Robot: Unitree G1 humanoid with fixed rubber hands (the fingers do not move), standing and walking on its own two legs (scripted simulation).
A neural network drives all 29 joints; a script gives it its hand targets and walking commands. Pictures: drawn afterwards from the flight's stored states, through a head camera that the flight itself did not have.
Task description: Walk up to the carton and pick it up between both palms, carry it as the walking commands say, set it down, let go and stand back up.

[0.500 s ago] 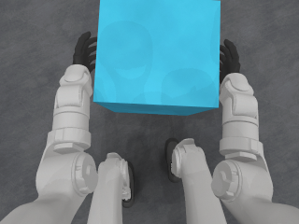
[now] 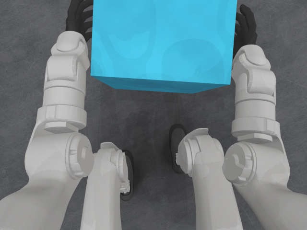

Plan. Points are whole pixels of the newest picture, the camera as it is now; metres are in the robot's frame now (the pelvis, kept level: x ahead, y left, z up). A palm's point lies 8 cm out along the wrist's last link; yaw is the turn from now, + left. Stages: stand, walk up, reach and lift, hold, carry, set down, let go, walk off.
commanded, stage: set down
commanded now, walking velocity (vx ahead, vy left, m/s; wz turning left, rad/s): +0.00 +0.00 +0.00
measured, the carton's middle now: (159, 41) +0.54 -0.08 -0.20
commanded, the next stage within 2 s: none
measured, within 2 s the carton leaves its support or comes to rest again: rests again in 1.12 s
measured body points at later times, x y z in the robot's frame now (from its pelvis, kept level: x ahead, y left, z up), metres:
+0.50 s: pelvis +0.00 +0.00 -0.06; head +0.36 -0.03 +0.21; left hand +0.58 +0.09 -0.21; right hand +0.51 -0.25 -0.21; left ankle +0.07 +0.11 -0.44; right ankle +0.15 -0.13 -0.44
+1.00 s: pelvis -0.01 +0.00 -0.09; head +0.36 -0.02 +0.17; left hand +0.58 +0.09 -0.25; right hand +0.53 -0.26 -0.24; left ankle +0.07 +0.11 -0.44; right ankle +0.15 -0.13 -0.44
